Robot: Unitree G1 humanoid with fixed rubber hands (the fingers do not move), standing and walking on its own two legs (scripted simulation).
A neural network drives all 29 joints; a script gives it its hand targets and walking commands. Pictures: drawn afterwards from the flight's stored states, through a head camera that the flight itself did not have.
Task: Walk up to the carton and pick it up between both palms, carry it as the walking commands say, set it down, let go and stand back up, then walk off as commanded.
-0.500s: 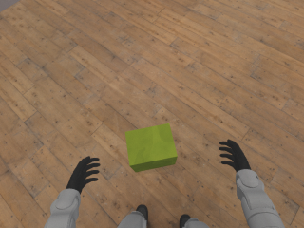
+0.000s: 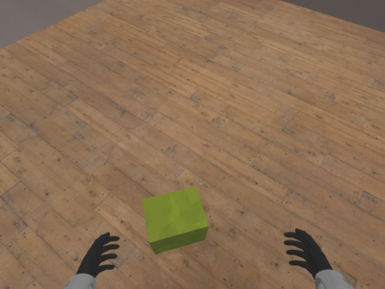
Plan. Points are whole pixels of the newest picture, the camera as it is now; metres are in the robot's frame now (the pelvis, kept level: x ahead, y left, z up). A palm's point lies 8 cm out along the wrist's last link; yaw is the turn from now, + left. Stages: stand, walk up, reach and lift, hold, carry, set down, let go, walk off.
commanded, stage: let go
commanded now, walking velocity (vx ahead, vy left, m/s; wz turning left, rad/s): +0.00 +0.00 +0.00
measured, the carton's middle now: (175, 220) +0.44 +0.08 -0.66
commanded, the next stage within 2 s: stand in 0.22 s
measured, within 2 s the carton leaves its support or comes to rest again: neither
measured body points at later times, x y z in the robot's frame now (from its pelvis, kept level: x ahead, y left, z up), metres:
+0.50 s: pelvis +0.01 +0.00 -0.01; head -0.01 +0.02 +0.44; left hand +0.14 +0.27 -0.11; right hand +0.15 -0.28 -0.09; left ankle +0.00 +0.12 -0.74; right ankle -0.04 -0.14 -0.74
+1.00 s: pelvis -0.03 +0.00 +0.00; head -0.05 +0.01 +0.45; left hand +0.05 +0.27 -0.12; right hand +0.06 -0.28 -0.12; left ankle +0.00 +0.12 -0.74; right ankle -0.04 -0.14 -0.74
